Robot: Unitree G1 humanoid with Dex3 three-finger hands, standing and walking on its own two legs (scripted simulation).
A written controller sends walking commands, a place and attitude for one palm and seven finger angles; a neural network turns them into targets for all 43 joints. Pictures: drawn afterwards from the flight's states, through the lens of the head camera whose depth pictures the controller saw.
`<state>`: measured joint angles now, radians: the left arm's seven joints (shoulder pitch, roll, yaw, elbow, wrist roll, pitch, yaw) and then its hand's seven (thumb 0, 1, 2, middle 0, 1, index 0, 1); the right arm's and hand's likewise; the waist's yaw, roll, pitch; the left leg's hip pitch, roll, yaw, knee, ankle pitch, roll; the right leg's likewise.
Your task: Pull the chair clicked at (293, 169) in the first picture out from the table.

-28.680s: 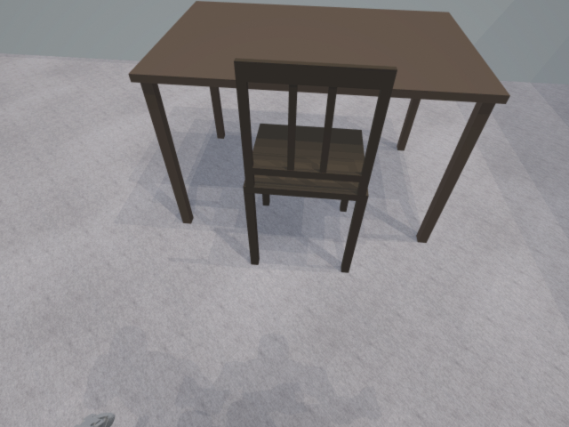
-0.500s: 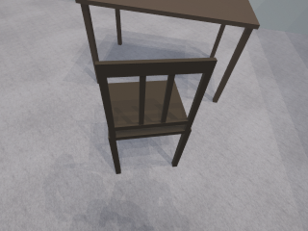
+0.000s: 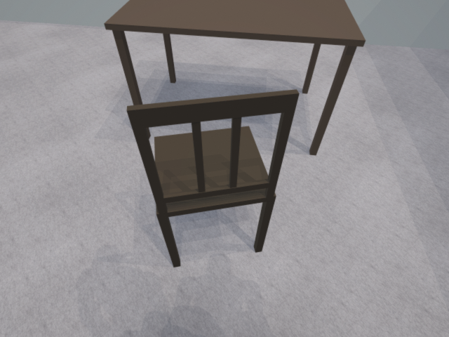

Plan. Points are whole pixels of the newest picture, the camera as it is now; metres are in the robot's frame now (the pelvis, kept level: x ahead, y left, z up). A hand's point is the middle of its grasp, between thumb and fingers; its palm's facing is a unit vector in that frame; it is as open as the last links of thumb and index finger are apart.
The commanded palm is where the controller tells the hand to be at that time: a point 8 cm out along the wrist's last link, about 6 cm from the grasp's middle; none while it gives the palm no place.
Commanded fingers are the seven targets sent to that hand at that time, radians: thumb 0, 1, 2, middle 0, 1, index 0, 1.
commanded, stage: let the arm hang, fingers relaxed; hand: left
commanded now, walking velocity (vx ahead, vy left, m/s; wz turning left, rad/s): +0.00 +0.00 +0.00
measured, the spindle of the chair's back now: (199, 160) +0.58 +0.11 -0.09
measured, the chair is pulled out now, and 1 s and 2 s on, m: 0.57 0.57 0.57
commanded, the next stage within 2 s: look to check the result in 0.18 s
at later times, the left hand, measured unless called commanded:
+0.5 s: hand out of the picture +0.00 +0.16 -0.18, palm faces +0.03 -0.98 -0.17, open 7.4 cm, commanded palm none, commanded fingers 0.00 0.90 0.90 -0.20 -0.30 -0.20 -0.30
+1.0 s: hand out of the picture +0.00 +0.15 -0.18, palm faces +0.03 -0.99 -0.17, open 7.4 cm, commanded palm none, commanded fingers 0.00 0.90 0.90 -0.20 -0.30 -0.20 -0.30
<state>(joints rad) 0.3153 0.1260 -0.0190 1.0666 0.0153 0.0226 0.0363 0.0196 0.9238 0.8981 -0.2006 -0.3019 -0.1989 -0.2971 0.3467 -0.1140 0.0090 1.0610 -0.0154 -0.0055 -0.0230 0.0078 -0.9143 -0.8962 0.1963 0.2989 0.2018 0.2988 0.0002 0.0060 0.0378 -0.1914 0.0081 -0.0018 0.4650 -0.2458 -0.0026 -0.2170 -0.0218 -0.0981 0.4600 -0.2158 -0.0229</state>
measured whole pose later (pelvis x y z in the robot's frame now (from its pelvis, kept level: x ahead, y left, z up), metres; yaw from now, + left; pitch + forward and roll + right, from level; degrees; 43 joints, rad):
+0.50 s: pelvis +0.00 -0.01 +0.00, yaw +0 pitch -1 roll +0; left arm 0.30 0.13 -0.01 1.07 0.01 0.01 0.04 0.01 0.92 0.90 -0.20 -0.30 -0.20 -0.30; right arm 0.35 -0.10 0.01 1.08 -0.01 -0.01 -0.03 0.01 -0.91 -0.90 0.20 0.30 0.20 0.30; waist 0.00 0.00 0.06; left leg -0.19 0.02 -0.01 0.46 -0.25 -0.01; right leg -0.21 -0.01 -0.10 0.44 -0.21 -0.03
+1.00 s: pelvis +0.00 -0.01 +0.00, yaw +0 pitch -2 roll +0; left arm 0.30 0.13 -0.01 1.07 0.01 0.01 0.03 0.01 0.91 0.90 -0.20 -0.30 -0.20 -0.30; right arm 0.34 -0.10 0.01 1.08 -0.01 -0.01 -0.03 0.01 -0.91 -0.90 0.20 0.30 0.20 0.30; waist 0.00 0.00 0.07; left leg -0.18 0.02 -0.01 0.45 -0.24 -0.01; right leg -0.20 -0.01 -0.10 0.44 -0.21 -0.03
